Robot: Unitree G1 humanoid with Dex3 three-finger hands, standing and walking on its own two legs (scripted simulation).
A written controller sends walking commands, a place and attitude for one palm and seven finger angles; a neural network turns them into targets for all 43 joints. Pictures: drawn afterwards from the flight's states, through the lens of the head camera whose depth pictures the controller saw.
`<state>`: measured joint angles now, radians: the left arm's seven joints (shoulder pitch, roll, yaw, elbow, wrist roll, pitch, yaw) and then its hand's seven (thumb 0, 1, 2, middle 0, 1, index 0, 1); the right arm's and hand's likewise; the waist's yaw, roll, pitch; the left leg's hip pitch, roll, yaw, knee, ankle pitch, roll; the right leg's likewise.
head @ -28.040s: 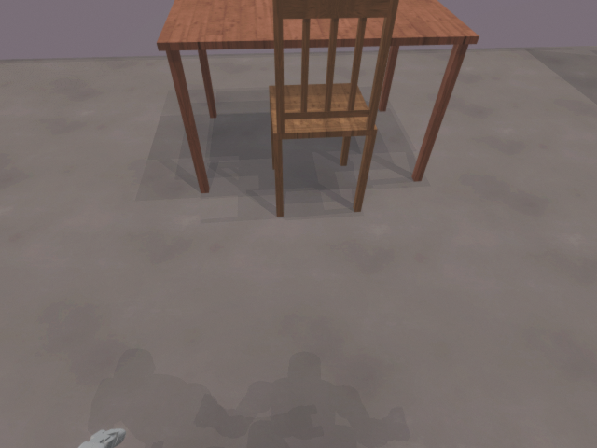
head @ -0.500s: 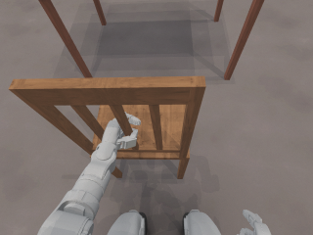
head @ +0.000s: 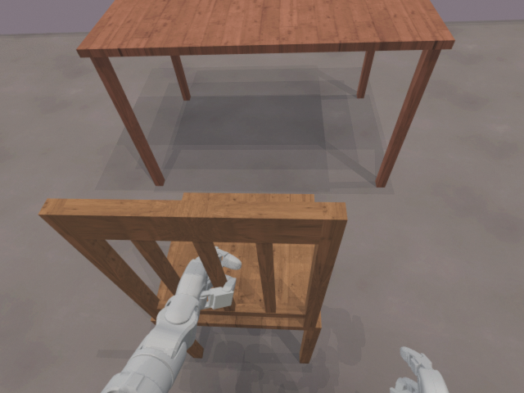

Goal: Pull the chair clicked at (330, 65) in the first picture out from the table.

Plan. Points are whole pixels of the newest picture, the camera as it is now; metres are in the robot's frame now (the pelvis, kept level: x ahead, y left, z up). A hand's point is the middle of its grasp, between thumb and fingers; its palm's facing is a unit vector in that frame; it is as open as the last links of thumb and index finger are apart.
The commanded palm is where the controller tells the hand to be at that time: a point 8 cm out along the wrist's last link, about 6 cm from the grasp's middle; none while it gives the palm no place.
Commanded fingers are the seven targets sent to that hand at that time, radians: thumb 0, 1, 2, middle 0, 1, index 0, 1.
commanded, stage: stop walking, hand still on the chair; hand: left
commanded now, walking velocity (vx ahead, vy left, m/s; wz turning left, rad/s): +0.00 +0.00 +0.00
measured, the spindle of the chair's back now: (218, 278) +0.31 +0.10 -0.07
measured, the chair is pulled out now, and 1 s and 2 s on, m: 0.59 0.59 0.59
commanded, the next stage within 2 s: open the thumb and straighten the fingers in 0.22 s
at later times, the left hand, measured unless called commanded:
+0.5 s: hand (222, 287) +0.29 +0.09 -0.06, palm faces -0.16 -0.98 -0.13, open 6.5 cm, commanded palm +0.27 +0.14 -0.05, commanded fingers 0.00 -0.31 0.32 -0.50 -1.45 -0.50 -1.45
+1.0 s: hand (219, 286) +0.30 +0.10 -0.07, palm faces -0.15 -0.98 -0.13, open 16.6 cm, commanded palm +0.29 +0.16 -0.05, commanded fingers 0.00 -0.55 0.20 0.00 0.00 0.00 0.00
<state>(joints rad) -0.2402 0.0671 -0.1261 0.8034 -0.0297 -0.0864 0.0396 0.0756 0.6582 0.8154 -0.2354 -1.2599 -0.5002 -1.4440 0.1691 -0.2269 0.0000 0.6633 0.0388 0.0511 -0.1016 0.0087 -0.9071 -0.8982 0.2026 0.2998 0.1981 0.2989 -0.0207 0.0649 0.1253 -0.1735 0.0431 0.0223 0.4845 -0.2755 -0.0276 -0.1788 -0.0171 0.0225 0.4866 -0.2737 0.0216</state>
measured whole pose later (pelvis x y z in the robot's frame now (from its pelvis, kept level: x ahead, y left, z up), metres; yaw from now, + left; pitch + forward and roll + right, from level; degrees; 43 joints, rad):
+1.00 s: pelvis +0.00 +0.00 -0.03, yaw +2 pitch +9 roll +0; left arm -0.16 0.13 -0.08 0.48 -0.04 0.13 -0.02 -0.01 -0.52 0.21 -0.11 -0.34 -0.12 -0.34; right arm 0.24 -0.24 0.01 0.58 0.04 -0.03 -0.02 0.01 -0.91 -0.90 0.20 0.30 0.20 0.30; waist -0.06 0.05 -0.05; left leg -0.56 0.02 -0.02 0.79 -0.39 -0.02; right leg -0.55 -0.04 0.00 0.80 -0.41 0.02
